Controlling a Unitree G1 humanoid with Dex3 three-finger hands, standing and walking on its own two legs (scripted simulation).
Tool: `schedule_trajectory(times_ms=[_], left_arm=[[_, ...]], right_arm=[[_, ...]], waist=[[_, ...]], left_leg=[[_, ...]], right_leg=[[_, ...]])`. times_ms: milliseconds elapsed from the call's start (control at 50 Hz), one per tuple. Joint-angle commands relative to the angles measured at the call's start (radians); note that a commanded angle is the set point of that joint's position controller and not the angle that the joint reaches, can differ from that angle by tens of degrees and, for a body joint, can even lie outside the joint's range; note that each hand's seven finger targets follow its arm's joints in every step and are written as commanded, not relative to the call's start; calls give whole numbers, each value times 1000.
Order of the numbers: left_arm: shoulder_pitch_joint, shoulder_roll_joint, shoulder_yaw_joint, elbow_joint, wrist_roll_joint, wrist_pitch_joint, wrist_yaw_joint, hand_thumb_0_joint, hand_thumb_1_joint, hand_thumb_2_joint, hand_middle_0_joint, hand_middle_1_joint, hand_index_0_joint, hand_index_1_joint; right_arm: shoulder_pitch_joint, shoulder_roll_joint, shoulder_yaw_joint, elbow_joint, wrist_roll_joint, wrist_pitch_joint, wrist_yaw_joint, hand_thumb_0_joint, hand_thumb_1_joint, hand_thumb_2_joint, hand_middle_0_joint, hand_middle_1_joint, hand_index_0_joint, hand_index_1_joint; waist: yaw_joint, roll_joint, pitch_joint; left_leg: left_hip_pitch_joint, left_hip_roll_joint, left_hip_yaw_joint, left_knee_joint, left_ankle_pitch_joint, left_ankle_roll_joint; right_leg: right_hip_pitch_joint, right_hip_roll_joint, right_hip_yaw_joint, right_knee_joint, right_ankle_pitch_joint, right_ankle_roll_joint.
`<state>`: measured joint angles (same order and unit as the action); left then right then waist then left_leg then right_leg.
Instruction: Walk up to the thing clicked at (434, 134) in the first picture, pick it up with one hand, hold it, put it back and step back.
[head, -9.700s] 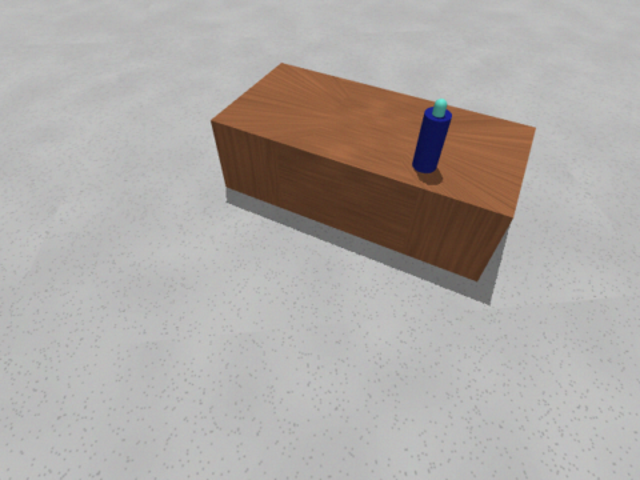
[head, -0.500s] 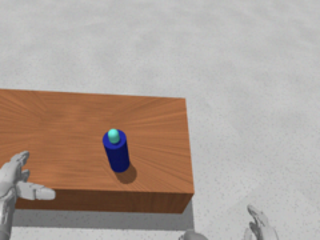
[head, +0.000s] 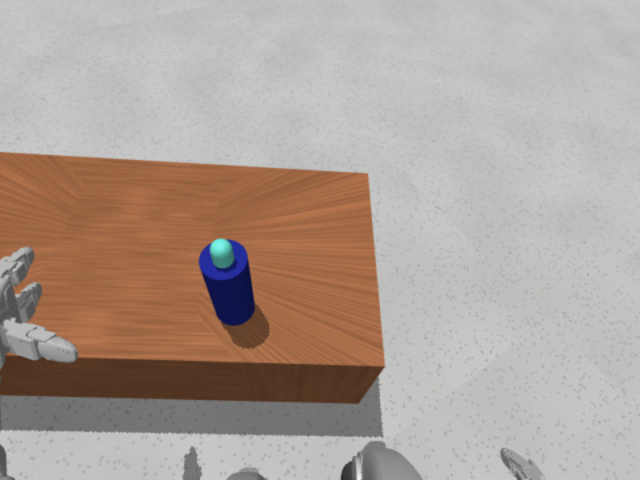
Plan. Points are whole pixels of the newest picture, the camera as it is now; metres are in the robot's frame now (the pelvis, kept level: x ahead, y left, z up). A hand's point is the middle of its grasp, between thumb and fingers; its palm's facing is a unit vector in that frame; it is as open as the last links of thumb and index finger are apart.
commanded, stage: go down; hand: left
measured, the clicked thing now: (228, 279) +0.50 +0.16 -0.23
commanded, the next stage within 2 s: none
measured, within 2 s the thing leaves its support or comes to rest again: neither
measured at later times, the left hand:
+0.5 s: hand (49, 262) +0.39 +0.34 +0.01, palm faces +0.16 -0.98 -0.11, open 17.6 cm
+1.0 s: hand (45, 249) +0.41 +0.35 +0.01, palm faces +0.14 -0.99 -0.08, open 17.6 cm
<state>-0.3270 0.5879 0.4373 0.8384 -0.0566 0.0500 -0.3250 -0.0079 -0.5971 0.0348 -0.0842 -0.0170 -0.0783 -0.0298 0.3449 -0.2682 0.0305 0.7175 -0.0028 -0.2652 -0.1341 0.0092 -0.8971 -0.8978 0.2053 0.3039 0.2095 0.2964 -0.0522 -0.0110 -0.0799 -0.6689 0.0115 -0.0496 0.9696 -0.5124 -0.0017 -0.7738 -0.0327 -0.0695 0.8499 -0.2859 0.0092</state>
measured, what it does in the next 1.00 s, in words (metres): stands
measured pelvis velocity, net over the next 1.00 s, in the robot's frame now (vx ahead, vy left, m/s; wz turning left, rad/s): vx -0.01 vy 0.01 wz -0.01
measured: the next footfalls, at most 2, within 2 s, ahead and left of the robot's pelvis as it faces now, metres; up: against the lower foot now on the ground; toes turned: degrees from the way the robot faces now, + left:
none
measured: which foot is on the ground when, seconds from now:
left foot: down 0.00-1.00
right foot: down 0.00-1.00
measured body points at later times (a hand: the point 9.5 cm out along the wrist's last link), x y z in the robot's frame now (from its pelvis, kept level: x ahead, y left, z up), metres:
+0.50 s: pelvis -0.01 -0.01 -0.02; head +0.11 +0.02 +0.42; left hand +0.38 +0.39 +0.02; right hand +0.04 -0.29 -0.11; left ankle -0.02 +0.12 -0.69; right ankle +0.07 -0.14 -0.69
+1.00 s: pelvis -0.01 +0.01 -0.02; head +0.12 +0.04 +0.41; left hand +0.40 +0.40 +0.02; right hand +0.06 -0.27 -0.11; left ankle -0.02 +0.12 -0.69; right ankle +0.07 -0.13 -0.69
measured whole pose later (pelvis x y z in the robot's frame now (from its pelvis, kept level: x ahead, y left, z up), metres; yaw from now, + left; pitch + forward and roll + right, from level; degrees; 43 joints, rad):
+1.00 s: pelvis -0.01 +0.01 -0.02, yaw -1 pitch +20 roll -3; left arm -0.65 0.78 0.56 1.16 -0.08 -0.18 -0.50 -0.01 -0.59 0.03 -0.08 -0.01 -0.07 -0.03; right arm 0.34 -0.30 0.08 0.67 -0.02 -0.19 -0.13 0.00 -0.88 -0.89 0.21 0.30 0.21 0.30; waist -0.10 -0.02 -0.09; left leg -0.90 0.01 -0.05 1.10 -0.55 0.01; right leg -0.99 -0.03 -0.07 0.94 -0.30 0.02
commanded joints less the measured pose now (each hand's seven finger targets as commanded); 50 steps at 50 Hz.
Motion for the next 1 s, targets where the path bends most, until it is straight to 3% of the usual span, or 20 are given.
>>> schedule_trajectory(times_ms=[0,60,100,160,200,300,540,720,800,860,920,980], left_arm=[[-327,345,76,-44,-9,-113,-62,0,-611,29,-79,-36,-74,-40],[-359,377,85,40,-9,-142,-94,0,-611,18,-85,-36,-82,-38],[-425,430,112,26,-13,-171,-105,0,-611,12,-88,-35,-85,-38],[-486,474,132,50,-21,-207,-107,0,-611,16,-85,-34,-83,-36],[-517,524,166,39,-24,-233,-111,0,-611,16,-82,-24,-79,-28],[-532,565,188,77,-24,-255,-132,0,-579,28,-84,-20,-75,-26],[-504,556,177,157,-37,-265,-167,0,-611,6,-95,-20,-88,-25],[-608,588,199,60,-49,-290,-165,0,-609,20,-80,-12,-70,-21],[-601,548,170,109,-41,-285,-169,0,-574,33,-74,-15,-64,-23],[-579,539,168,143,-40,-279,-169,0,-602,29,-74,-16,-65,-25],[-583,522,160,168,-45,-278,-177,0,-567,35,-73,-14,-60,-26],[-618,563,188,146,-50,-290,-175,0,-567,16,-77,-9,-66,-18]], right_arm=[[86,-198,-63,-77,-7,-26,-14,0,-882,-893,201,300,200,300],[95,-204,-53,-87,-9,-18,-8,0,-878,-891,201,300,200,300],[102,-209,-50,-91,-10,-14,-7,0,-875,-890,201,300,200,300],[90,-217,-43,-106,-8,-9,-7,0,-869,-889,201,300,200,300],[102,-224,-40,-100,-9,-1,-11,0,-869,-889,201,300,200,300],[122,-230,-29,-93,-17,14,-19,0,-870,-891,200,299,200,299],[127,-233,-22,-103,-11,30,-24,0,-876,-890,200,299,200,299],[145,-244,-30,-78,-16,38,-25,0,-880,-893,200,299,200,299],[139,-246,-31,-74,-21,41,-22,0,-874,-892,200,299,200,299],[133,-241,-27,-89,-18,47,-16,0,-876,-892,200,300,200,300],[130,-243,-24,-98,-20,50,-11,0,-874,-891,200,300,200,300],[132,-235,-19,-108,-18,50,-9,0,-876,-891,201,300,200,300]], waist=[[-6,123,-231],[-4,136,-262],[-3,121,-303],[-11,103,-293],[-9,126,-357],[-13,158,-422],[-22,118,-374],[-28,213,-460],[-36,226,-411],[-25,206,-377],[-36,195,-376],[-41,133,-398]], left_leg=[[-44,-9,10,-174,254,2],[-53,-3,3,-166,278,-6],[-68,-9,13,-147,245,1],[-134,-16,22,-141,144,15],[-113,-18,21,-127,177,9],[-99,-25,31,-95,270,4],[-152,-18,25,-82,276,8],[0,0,-7,-63,449,-19],[25,11,-22,-56,485,-26],[-36,8,-20,-65,427,-23],[-36,15,-25,-54,429,-23],[-141,-4,4,-49,317,-3]], right_leg=[[221,15,28,-56,75,-41],[204,16,22,-35,88,-44],[217,12,30,-36,67,-39],[216,11,42,-39,-1,-32],[217,10,41,-23,25,-34],[258,1,54,-9,119,-39],[227,9,50,-4,121,-41],[125,18,23,37,182,-54],[46,22,14,40,165,-55],[61,20,16,44,142,-56],[36,23,11,48,134,-54],[139,13,36,42,117,-48]])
